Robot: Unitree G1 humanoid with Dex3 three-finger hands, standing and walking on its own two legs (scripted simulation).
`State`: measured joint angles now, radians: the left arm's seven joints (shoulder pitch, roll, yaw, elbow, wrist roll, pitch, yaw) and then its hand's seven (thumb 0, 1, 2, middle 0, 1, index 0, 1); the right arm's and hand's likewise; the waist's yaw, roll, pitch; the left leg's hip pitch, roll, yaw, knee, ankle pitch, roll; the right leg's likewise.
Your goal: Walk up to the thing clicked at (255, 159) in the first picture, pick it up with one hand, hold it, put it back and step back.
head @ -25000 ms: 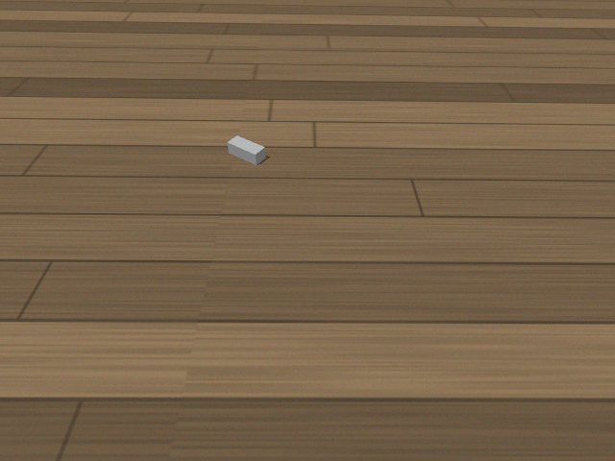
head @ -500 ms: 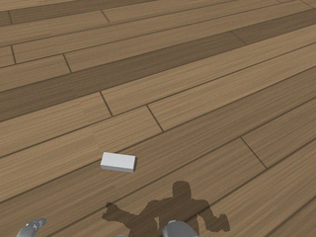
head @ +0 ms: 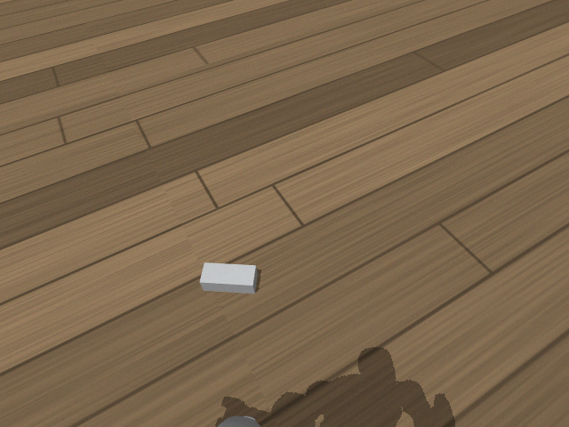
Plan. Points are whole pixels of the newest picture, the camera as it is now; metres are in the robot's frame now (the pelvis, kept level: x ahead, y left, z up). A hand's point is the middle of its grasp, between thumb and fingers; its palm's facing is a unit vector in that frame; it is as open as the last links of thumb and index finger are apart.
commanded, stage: walk up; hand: left
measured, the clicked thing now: (229, 278) +0.71 +0.25 -0.73
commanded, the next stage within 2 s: stand in 1.44 s
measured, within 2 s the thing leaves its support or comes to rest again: neither
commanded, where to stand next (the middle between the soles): +0.35 +0.04 m, yaw -2 degrees
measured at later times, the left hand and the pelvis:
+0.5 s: hand out of the picture -0.06 +0.24 -0.15, palm faces +0.10 -0.92 -0.37, open 7.4 cm; pelvis -0.10 -0.03 -0.01, yaw +5 degrees
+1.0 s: hand out of the picture -0.04 +0.26 -0.15, palm faces +0.09 -0.93 -0.35, open 7.4 cm; pelvis -0.09 -0.01 +0.01, yaw +6 degrees
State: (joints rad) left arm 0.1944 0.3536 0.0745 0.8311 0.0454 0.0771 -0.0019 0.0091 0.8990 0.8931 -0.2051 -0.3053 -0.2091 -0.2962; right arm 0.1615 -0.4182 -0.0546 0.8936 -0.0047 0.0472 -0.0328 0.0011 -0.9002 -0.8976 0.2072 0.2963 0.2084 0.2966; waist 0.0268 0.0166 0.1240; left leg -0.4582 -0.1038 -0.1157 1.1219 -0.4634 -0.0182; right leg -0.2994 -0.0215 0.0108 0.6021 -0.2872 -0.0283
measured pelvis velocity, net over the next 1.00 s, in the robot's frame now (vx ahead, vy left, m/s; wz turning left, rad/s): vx -0.09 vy -0.01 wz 0.10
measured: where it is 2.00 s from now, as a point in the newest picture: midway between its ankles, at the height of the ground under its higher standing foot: outside the picture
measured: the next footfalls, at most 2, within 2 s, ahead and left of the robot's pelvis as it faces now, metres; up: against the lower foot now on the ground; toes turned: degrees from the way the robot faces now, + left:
left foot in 0.14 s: -0.06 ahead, +0.12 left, +0.00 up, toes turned +5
right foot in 0.40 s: -0.05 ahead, -0.15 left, +0.00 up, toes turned +6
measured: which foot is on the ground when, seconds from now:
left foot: up 0.00-0.12, down 0.14-1.00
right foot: down 0.00-0.16, up 0.18-0.38, down 0.40-1.00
